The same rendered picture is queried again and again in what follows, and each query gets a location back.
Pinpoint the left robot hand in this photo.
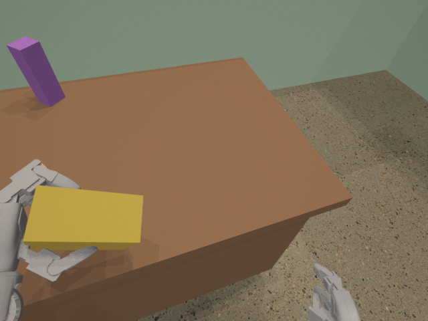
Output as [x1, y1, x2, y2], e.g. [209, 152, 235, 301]
[0, 159, 98, 282]

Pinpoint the sponge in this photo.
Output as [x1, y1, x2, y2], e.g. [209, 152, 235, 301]
[23, 185, 143, 250]

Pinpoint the right robot hand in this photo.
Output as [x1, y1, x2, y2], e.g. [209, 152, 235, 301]
[308, 263, 361, 321]

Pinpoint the left robot forearm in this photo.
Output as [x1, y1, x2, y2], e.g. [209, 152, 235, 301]
[0, 272, 24, 321]

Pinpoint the table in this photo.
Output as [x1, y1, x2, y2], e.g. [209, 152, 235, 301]
[0, 58, 353, 321]

